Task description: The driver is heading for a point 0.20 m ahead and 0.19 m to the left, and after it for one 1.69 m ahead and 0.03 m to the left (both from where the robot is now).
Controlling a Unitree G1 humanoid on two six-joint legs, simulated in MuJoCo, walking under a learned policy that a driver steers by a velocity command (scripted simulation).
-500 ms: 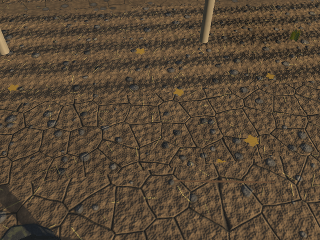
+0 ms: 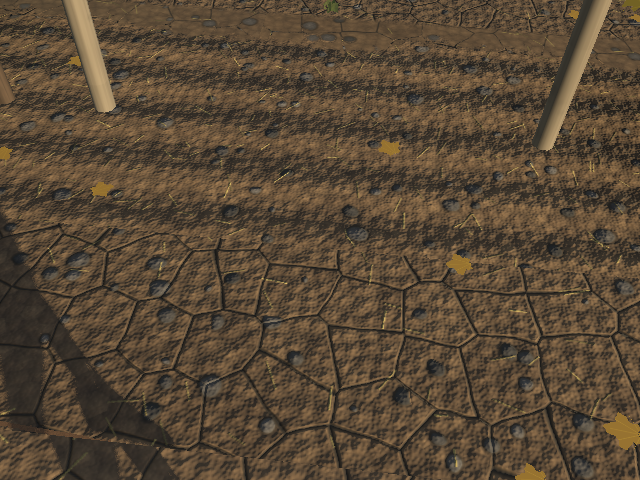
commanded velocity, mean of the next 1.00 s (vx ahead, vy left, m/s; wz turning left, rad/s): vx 0.29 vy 0.00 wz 0.14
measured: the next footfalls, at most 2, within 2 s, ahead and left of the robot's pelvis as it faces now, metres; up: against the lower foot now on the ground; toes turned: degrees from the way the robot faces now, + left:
left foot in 0.04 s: +0.16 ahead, +0.01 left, -0.15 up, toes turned +4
right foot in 0.32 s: +0.50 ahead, -0.12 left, -0.16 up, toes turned +23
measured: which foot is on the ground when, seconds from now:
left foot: up 0.00-0.02, down 0.04-0.32, up 0.34-0.72, down 0.74-1.00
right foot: down 0.00-0.00, up 0.02-0.30, down 0.32-0.74, up 0.76-1.00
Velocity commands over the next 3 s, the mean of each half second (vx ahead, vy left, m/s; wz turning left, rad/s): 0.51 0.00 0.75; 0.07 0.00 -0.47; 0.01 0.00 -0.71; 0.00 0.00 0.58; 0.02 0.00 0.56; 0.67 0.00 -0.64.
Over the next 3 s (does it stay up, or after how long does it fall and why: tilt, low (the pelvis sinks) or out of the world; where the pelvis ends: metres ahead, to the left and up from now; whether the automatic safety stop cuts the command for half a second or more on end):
stays up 0.50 0.00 -0.06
